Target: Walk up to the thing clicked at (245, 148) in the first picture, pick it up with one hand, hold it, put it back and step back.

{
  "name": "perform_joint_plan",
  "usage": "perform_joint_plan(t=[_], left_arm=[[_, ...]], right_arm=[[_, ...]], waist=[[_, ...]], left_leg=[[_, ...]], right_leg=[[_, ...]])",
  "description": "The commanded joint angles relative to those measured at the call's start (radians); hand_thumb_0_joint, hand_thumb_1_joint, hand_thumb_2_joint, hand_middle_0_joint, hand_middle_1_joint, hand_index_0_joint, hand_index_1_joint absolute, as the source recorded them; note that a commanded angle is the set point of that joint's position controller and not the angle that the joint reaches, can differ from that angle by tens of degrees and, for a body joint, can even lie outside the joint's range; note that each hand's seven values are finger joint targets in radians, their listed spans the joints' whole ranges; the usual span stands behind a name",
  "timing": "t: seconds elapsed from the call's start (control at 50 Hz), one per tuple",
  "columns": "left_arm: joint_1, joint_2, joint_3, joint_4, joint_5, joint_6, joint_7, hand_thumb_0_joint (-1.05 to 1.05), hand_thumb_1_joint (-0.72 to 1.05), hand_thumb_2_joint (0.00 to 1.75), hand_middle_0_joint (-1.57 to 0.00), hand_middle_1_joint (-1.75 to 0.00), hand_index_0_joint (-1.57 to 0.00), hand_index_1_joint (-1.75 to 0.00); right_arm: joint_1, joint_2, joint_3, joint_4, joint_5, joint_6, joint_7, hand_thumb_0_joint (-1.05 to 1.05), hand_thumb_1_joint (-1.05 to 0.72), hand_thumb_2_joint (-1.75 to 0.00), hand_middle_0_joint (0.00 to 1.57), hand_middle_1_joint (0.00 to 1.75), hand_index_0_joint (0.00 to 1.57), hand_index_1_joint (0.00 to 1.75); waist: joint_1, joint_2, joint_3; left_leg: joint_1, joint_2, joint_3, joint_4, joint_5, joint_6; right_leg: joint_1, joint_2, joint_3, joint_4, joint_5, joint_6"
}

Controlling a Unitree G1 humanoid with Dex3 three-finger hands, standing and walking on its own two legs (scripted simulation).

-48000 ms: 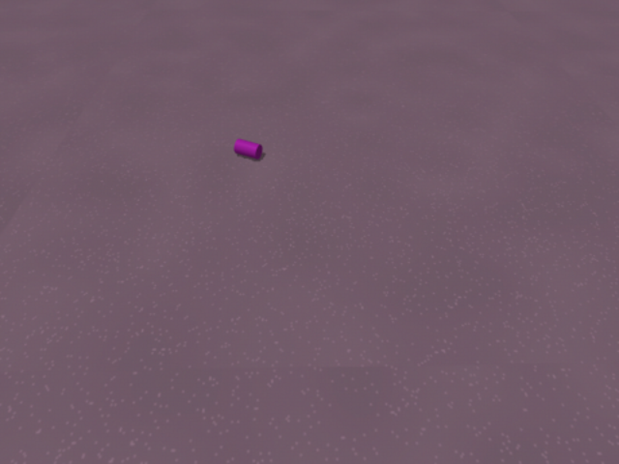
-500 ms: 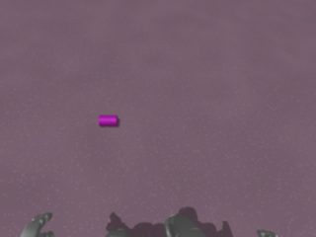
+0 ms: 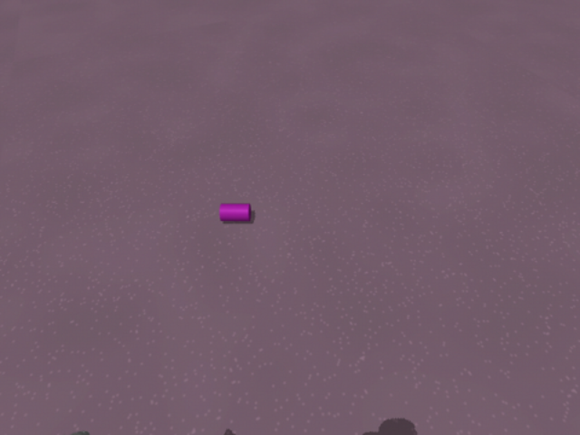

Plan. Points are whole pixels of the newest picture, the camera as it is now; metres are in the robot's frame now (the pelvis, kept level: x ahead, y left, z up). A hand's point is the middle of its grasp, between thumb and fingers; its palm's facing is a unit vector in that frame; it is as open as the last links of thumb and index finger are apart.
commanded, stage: step back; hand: left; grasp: from above
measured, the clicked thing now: (235, 212) +1.05 +0.28 -0.72
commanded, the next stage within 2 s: stand in 0.88 s
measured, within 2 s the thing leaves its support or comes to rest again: neither
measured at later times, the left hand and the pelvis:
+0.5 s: hand out of the picture +0.05 +0.25 -0.13, palm faces +0.04 -0.92 -0.38, open 7.4 cm; pelvis +0.02 -0.02 +0.01, yaw +0 degrees
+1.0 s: hand out of the picture +0.13 +0.26 -0.13, palm faces -0.02 -0.94 -0.35, open 7.4 cm; pelvis +0.04 +0.01 +0.02, yaw -1 degrees
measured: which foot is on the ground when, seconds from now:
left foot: down 0.00-0.30, up 0.32-0.56, down 0.58-1.00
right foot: down 0.00-1.00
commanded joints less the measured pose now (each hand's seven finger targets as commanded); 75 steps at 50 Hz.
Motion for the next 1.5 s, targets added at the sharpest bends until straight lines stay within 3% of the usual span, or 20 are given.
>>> perform_joint_plan(t=[0.0,0.02,0.04,0.1,0.16,0.24,0.26,0.28,0.3,0.32,0.38,0.52,0.56,0.58,0.62,0.64,0.76,0.9,1.18,1.48], left_arm=[[-0.002,0.161,0.025,-0.069,-0.014,-0.003,0.011,0.00,0.90,0.90,-0.20,-0.30,-0.20,-0.30],[-0.059,0.127,0.015,-0.073,-0.032,-0.008,0.011,0.00,0.90,0.90,-0.20,-0.30,-0.20,-0.30],[-0.120,0.235,0.048,-0.058,-0.019,-0.012,0.015,0.00,0.90,0.90,-0.20,-0.30,-0.20,-0.30],[-0.047,0.199,0.040,-0.020,-0.031,-0.027,-0.005,0.00,0.90,0.90,-0.20,-0.30,-0.20,-0.30],[-0.027,0.191,0.042,0.007,-0.028,-0.033,-0.012,0.00,0.90,0.90,-0.20,-0.30,-0.20,-0.30],[0.080,0.186,0.048,0.064,-0.013,-0.050,0.008,0.00,0.90,0.90,-0.20,-0.30,-0.20,-0.30],[0.127,0.225,0.061,0.074,-0.002,-0.056,0.018,0.00,0.90,0.90,-0.20,-0.30,-0.20,-0.30],[0.128,0.303,0.076,0.059,0.005,-0.065,0.023,0.00,0.90,0.90,-0.20,-0.30,-0.20,-0.30],[0.042,0.337,0.082,0.031,0.002,-0.067,0.023,0.00,0.90,0.90,-0.20,-0.30,-0.20,-0.30],[-0.014,0.333,0.081,0.012,-0.005,-0.068,0.021,0.00,0.90,0.90,-0.20,-0.30,-0.20,-0.30],[-0.019,0.247,0.057,0.017,-0.014,-0.088,0.024,0.00,0.90,0.90,-0.20,-0.30,-0.20,-0.30],[-0.046,0.230,0.027,0.019,-0.036,-0.070,0.031,0.00,0.90,0.90,-0.20,-0.30,-0.20,-0.30],[-0.029,0.210,0.013,0.015,-0.042,-0.056,0.034,0.00,0.90,0.90,-0.20,-0.30,-0.20,-0.30],[-0.021,0.188,0.003,0.009,-0.044,-0.052,0.034,0.00,0.90,0.90,-0.20,-0.30,-0.20,-0.30],[-0.009,0.176,-0.002,0.027,-0.065,-0.029,0.038,0.00,0.90,0.90,-0.20,-0.30,-0.20,-0.30],[-0.005,0.185,-0.001,0.053,-0.058,-0.024,0.041,0.00,0.90,0.90,-0.20,-0.30,-0.20,-0.30],[-0.020,0.219,0.005,0.101,-0.042,-0.048,0.036,0.00,0.90,0.90,-0.20,-0.30,-0.20,-0.30],[-0.099,0.184,-0.036,0.144,-0.046,-0.058,0.024,0.00,0.90,0.90,-0.20,-0.30,-0.20,-0.30],[-0.159,0.185,-0.045,0.195,-0.040,-0.050,0.015,0.00,0.90,0.90,-0.20,-0.30,-0.20,-0.30],[-0.140,0.188,-0.048,0.206,-0.042,-0.048,0.016,0.00,0.90,0.90,-0.20,-0.30,-0.20,-0.30]], right_arm=[[0.024,-0.212,-0.082,-0.050,-0.019,-0.068,-0.017,0.00,-0.90,-0.90,0.20,0.30,0.20,0.30],[-0.012,-0.291,-0.087,-0.063,-0.020,-0.071,-0.016,0.00,-0.90,-0.90,0.20,0.30,0.20,0.30],[-0.046,-0.352,-0.096,-0.066,-0.010,-0.069,-0.009,0.00,-0.90,-0.90,0.20,0.30,0.20,0.30],[-0.130,-0.217,-0.059,-0.086,-0.019,-0.078,-0.007,0.00,-0.90,-0.90,0.20,0.30,0.20,0.30],[-0.087,-0.240,-0.071,-0.063,-0.014,-0.075,0.003,0.00,-0.90,-0.90,0.20,0.30,0.20,0.30],[-0.108,-0.177,-0.052,-0.078,-0.001,-0.038,0.006,0.00,-0.90,-0.90,0.20,0.30,0.20,0.30],[-0.103,-0.135,-0.040,-0.090,0.002,-0.036,0.002,0.00,-0.90,-0.90,0.20,0.30,0.20,0.30],[-0.114,-0.096,-0.028,-0.110,0.002,-0.039,-0.001,0.00,-0.90,-0.90,0.20,0.30,0.20,0.30],[-0.119,-0.173,-0.052,-0.094,-0.007,-0.038,-0.011,0.00,-0.90,-0.90,0.20,0.30,0.20,0.30],[-0.071,-0.204,-0.065,-0.076,-0.003,-0.045,-0.010,0.00,-0.90,-0.90,0.20,0.30,0.20,0.30],[-0.041,-0.167,-0.054,-0.041,0.007,-0.053,0.001,0.00,-0.90,-0.90,0.20,0.30,0.20,0.30],[-0.053,-0.118,-0.043,-0.025,0.007,-0.058,-0.003,0.00,-0.90,-0.90,0.20,0.30,0.20,0.30],[-0.056,-0.135,-0.049,-0.012,0.006,-0.059,-0.011,0.00,-0.90,-0.90,0.20,0.30,0.20,0.30],[-0.048,-0.170,-0.056,-0.011,0.004,-0.060,-0.015,0.00,-0.90,-0.90,0.20,0.30,0.20,0.30],[-0.114,-0.257,-0.061,-0.033,0.013,-0.060,-0.020,0.00,-0.90,-0.90,0.20,0.30,0.20,0.30],[-0.170,-0.254,-0.062,-0.031,0.015,-0.054,-0.017,0.00,-0.90,-0.90,0.20,0.30,0.20,0.30],[-0.231,-0.166,-0.027,-0.007,0.018,-0.045,-0.015,0.00,-0.90,-0.90,0.20,0.30,0.20,0.30],[-0.217,-0.157,-0.016,0.058,0.028,-0.060,-0.002,0.00,-0.90,-0.90,0.20,0.30,0.20,0.30],[-0.256,-0.155,-0.010,0.118,0.022,-0.060,0.007,0.00,-0.90,-0.90,0.20,0.30,0.20,0.30],[-0.206,-0.162,-0.004,0.147,0.023,-0.062,0.003,0.00,-0.90,-0.90,0.20,0.30,0.20,0.30]], waist=[[-0.022,0.007,-0.093],[-0.038,0.152,-0.046],[-0.063,0.124,0.049],[-0.006,0.084,0.068],[-0.033,0.144,0.037],[0.027,0.055,-0.034],[0.046,-0.082,-0.040],[0.058,-0.223,-0.031],[0.041,-0.119,0.040],[0.011,-0.106,0.078],[-0.009,-0.084,0.018],[-0.024,-0.201,-0.090],[-0.027,-0.149,-0.112],[-0.027,-0.085,-0.150],[-0.015,0.080,-0.190],[-0.003,0.104,-0.161],[-0.009,0.052,-0.123],[-0.041,-0.032,-0.178],[-0.034,-0.036,-0.072],[-0.040,-0.047,-0.099]], left_leg=[[0.285,0.116,-0.237,-0.373,-0.031,0.076],[0.189,0.320,-0.540,-0.474,-0.330,0.177],[-0.058,0.388,-0.599,-0.510,-0.465,0.272],[-0.045,0.237,-0.296,-0.430,-0.196,0.188],[-0.059,0.201,-0.239,-0.414,-0.190,0.162],[-0.196,0.122,-0.090,-0.173,-0.195,0.097],[-0.304,0.056,-0.039,0.016,-0.157,0.063],[-0.439,-0.057,-0.001,0.216,-0.142,0.030],[-0.358,0.014,-0.089,0.293,-0.121,0.024],[-0.313,0.043,-0.096,0.299,-0.090,0.025],[-0.268,0.048,-0.108,0.239,0.014,0.022],[-0.007,0.017,0.084,-0.120,0.205,0.012],[0.104,0.029,0.058,-0.191,0.442,0.040],[0.171,0.100,-0.011,-0.172,0.593,0.069],[0.067,0.319,-0.252,-0.239,0.500,0.227],[-0.006,0.339,-0.265,-0.261,0.429,0.241],[-0.047,0.151,-0.054,-0.159,0.358,0.059],[0.146,0.153,-0.037,-0.210,0.539,0.052],[0.124,0.145,-0.037,-0.384,0.278,0.020],[0.158,0.154,-0.029,-0.382,0.364,0.018]], right_leg=[[-0.182,-0.068,0.153,0.016,-0.159,-0.061],[-0.298,0.045,0.022,0.117,-0.193,-0.009],[-0.194,-0.016,0.119,0.208,-0.238,-0.009],[-0.106,-0.010,0.102,0.111,-0.129,-0.018],[-0.011,0.037,0.023,0.015,-0.086,-0.003],[0.289,0.074,0.022,-0.240,-0.003,-0.018],[0.355,-0.031,0.229,-0.323,-0.152,-0.052],[0.340,-0.263,0.603,-0.492,-0.402,-0.146],[0.140,-0.369,0.684,-0.521,-0.519,-0.223],[0.074,-0.365,0.654,-0.503,-0.498,-0.250],[0.164,-0.234,0.377,-0.419,-0.073,-0.173],[0.155,-0.161,0.115,-0.153,0.639,-0.119],[0.108,-0.105,0.078,-0.049,0.607,-0.065],[0.057,-0.078,0.072,-0.010,0.509,-0.041],[0.080,0.031,0.039,0.071,0.022,-0.007],[0.133,0.026,0.044,0.054,-0.124,-0.012],[0.178,-0.065,0.167,-0.192,0.229,-0.048],[0.190,-0.077,0.141,-0.267,0.365,-0.013],[0.172,-0.080,0.139,-0.416,0.093,-0.004],[0.179,-0.081,0.132,-0.415,0.164,-0.004]])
